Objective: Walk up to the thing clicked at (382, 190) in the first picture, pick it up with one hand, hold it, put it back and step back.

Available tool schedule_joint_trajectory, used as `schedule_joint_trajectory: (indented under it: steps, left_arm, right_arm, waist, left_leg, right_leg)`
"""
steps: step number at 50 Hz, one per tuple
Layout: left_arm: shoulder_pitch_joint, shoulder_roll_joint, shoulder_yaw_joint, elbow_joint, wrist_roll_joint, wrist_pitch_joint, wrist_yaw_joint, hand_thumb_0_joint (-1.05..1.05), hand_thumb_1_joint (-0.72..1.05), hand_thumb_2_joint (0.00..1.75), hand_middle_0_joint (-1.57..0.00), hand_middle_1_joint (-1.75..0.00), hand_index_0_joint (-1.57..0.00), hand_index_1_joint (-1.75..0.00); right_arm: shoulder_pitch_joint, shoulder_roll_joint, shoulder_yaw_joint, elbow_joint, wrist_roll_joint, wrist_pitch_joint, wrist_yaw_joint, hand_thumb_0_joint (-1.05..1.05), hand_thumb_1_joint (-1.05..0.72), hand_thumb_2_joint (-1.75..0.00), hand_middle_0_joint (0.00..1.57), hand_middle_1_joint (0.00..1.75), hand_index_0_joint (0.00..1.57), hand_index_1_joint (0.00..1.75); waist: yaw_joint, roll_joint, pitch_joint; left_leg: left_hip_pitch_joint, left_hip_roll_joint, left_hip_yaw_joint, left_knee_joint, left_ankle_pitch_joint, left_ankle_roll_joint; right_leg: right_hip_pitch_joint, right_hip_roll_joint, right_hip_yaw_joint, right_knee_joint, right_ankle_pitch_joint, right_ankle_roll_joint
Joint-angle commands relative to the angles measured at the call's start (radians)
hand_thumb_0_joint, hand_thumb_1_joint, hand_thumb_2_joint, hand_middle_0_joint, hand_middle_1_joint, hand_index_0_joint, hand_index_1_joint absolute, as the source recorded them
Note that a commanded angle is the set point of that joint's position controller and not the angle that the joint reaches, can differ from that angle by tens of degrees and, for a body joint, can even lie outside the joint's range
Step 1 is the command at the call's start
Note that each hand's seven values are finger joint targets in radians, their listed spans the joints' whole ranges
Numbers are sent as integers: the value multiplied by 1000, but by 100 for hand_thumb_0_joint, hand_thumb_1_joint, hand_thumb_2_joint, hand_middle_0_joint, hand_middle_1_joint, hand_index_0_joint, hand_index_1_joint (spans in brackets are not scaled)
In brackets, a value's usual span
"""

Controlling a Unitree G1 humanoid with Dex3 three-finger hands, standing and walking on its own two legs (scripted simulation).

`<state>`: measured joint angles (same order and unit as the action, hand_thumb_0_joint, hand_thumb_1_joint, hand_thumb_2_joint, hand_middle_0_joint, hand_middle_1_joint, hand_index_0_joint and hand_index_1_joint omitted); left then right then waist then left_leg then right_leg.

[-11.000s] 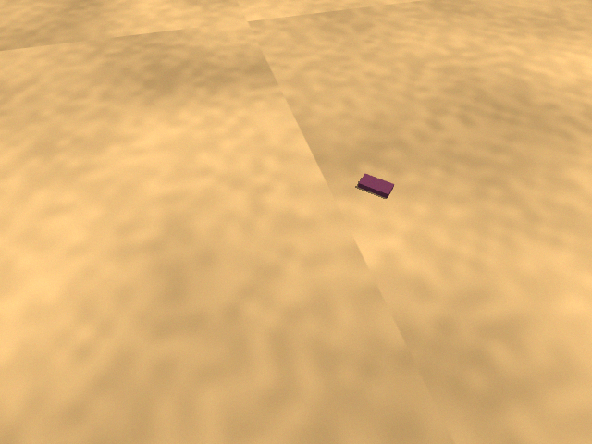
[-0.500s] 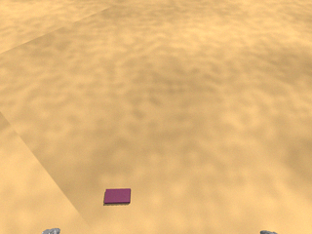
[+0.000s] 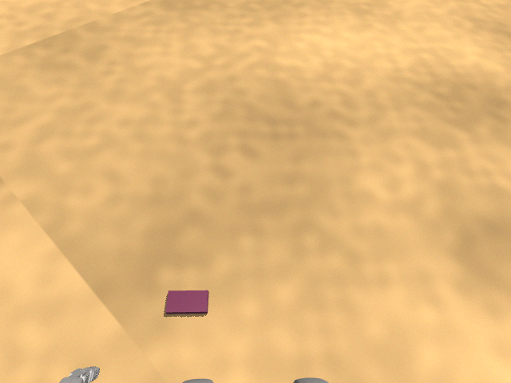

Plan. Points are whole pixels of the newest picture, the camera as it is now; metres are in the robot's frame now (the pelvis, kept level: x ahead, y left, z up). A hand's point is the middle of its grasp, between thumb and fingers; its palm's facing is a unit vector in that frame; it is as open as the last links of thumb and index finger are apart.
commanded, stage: walk up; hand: left
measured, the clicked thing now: (187, 302) +0.43 +0.23 -0.76
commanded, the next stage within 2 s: stand in 1.38 s
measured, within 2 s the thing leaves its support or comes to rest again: neither
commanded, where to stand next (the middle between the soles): +0.04 -0.01 m, yaw +1 degrees
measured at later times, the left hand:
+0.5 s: hand out of the picture +0.09 +0.23 -0.14, palm faces +0.00 -0.94 -0.34, open 7.4 cm
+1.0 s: hand out of the picture +0.11 +0.23 -0.14, palm faces -0.03 -0.94 -0.34, open 7.4 cm
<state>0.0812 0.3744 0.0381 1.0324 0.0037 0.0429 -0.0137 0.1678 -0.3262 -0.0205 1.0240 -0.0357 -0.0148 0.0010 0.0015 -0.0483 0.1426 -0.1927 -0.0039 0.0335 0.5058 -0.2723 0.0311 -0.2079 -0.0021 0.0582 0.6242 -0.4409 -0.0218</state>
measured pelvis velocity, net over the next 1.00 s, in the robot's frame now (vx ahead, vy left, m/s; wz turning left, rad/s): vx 0.01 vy -0.02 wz -0.03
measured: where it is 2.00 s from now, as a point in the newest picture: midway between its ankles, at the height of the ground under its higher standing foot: outside the picture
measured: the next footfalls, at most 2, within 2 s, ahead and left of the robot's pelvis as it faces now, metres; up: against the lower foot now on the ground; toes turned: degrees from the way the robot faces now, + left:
right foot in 0.04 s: +0.01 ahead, -0.14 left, +0.00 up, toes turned +1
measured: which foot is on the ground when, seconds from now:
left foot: down 0.00-1.00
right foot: up 0.00-0.02, down 0.04-1.00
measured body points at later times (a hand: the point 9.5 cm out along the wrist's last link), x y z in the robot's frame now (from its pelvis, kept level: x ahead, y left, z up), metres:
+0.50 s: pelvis +0.01 -0.03 +0.01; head +0.01 -0.03 +0.46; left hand +0.09 +0.27 -0.12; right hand +0.10 -0.33 -0.12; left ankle +0.00 +0.10 -0.74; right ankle -0.02 -0.14 -0.74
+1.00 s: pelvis +0.01 -0.02 +0.01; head +0.01 -0.03 +0.46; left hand +0.11 +0.28 -0.12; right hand +0.08 -0.33 -0.12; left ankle +0.00 +0.10 -0.74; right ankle -0.02 -0.14 -0.74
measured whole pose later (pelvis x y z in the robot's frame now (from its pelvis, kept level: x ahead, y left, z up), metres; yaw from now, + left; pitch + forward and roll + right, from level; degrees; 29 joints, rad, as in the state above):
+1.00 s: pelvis +0.01 -0.02 +0.01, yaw -1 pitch -3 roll +0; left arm 0.09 0.35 0.02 1.11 0.01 -0.01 -0.01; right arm 0.13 -0.34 -0.02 1.10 -0.02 -0.01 0.00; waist -0.01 0.00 0.05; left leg -0.08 0.03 0.05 0.33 -0.20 -0.01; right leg -0.05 0.01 0.05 0.34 -0.23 0.00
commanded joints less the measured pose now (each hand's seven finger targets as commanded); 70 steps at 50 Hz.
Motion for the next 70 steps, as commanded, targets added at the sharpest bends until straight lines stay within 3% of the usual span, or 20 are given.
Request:
schedule_joint_trajectory:
  steps: [1,2,3,4,5,7,10,17,21,41,44,56,68,70]
  left_arm:
    - [27,158,38,-26,12,-41,25,0,90,90,-20,-30,-20,-30]
    - [35,185,44,-14,19,-50,27,0,90,90,-20,-30,-20,-30]
    - [1,201,36,-25,12,-53,24,0,90,90,-20,-30,-20,-30]
    - [-36,213,33,-36,10,-51,18,0,90,90,-20,-30,-20,-30]
    - [-56,197,26,-39,8,-50,13,0,90,90,-20,-30,-20,-30]
    - [-29,181,19,-14,7,-50,11,0,90,90,-20,-30,-20,-30]
    - [-25,190,25,4,10,-63,12,0,90,90,-20,-30,-20,-30]
    - [-30,194,29,9,11,-74,18,0,90,90,-20,-30,-20,-30]
    - [-4,194,30,16,7,-77,20,0,90,90,-20,-30,-20,-30]
    - [-20,190,25,13,6,-72,24,0,90,90,-20,-30,-20,-30]
    - [-23,188,26,17,4,-69,25,0,90,90,-20,-30,-20,-30]
    - [-30,186,19,19,7,-68,21,0,90,90,-20,-30,-20,-30]
    - [-24,186,17,29,6,-68,21,0,90,90,-20,-30,-20,-30]
    - [-16,189,10,24,3,-70,25,0,90,90,-20,-30,-20,-30]
  right_arm:
    - [-25,-281,-68,-71,24,-14,-22,0,-90,-90,20,30,20,30]
    - [-32,-261,-62,-80,32,-12,-20,0,-90,-90,20,30,20,30]
    - [-39,-232,-56,-84,38,-11,-19,0,-90,-90,20,30,20,30]
    - [-42,-221,-53,-75,32,-10,-19,0,-90,-90,20,30,20,30]
    - [-57,-232,-56,-59,19,-12,-18,0,-90,-90,20,30,20,30]
    - [-108,-250,-55,-54,15,-19,-12,0,-90,-90,20,30,20,30]
    - [-87,-231,-45,-32,19,-23,-7,0,-90,-90,20,30,20,30]
    - [-96,-229,-43,-6,18,-22,-4,0,-90,-90,20,30,20,30]
    - [-107,-228,-41,-10,19,-24,-4,0,-90,-90,20,30,20,30]
    - [-85,-235,-42,3,23,-23,-12,0,-90,-90,20,30,20,30]
    - [-84,-237,-43,8,24,-24,-14,0,-90,-90,20,30,20,30]
    - [-92,-236,-41,17,22,-23,-11,0,-90,-90,20,30,20,30]
    - [-89,-232,-40,25,24,-24,-10,0,-90,-90,20,30,20,30]
    - [-98,-231,-33,32,27,-18,-14,0,-90,-90,20,30,20,30]
  waist:
    - [6,151,-218]
    - [3,92,-241]
    - [-14,51,-232]
    - [-25,14,-208]
    - [-24,19,-172]
    - [-2,27,-126]
    - [-11,-29,-134]
    - [-14,1,-134]
    - [-3,28,-163]
    - [-10,44,-196]
    - [-9,57,-186]
    - [-10,56,-160]
    - [-11,50,-160]
    - [-8,49,-138]
  left_leg:
    - [163,191,-153,-42,580,54]
    - [69,156,-135,-36,477,25]
    - [21,107,-106,-99,240,-1]
    - [75,83,-89,-148,53,-10]
    - [79,99,-111,-187,13,-7]
    - [91,120,-135,-201,56,9]
    - [120,107,-104,-179,128,4]
    - [132,113,-89,-193,170,-8]
    - [155,124,-83,-185,250,-5]
    - [171,138,-68,-193,319,2]
    - [167,143,-72,-202,334,2]
    - [156,136,-78,-226,230,1]
    - [166,132,-79,-223,236,-2]
    - [146,146,-86,-227,278,-8]
  right_leg:
    - [123,-26,-15,-322,318,-16]
    - [233,-72,46,-284,498,-31]
    - [223,-117,92,-263,463,-50]
    - [129,-144,113,-265,351,-61]
    - [88,-128,97,-272,289,-44]
    - [45,-92,62,-300,246,-22]
    - [51,-105,79,-348,298,-24]
    - [67,-111,75,-366,367,-22]
    - [99,-108,61,-349,466,-16]
    - [137,-101,58,-327,534,-16]
    - [134,-96,47,-314,526,-14]
    - [107,-89,62,-336,435,-14]
    - [88,-86,68,-340,428,-11]
    - [85,-112,72,-353,456,-5]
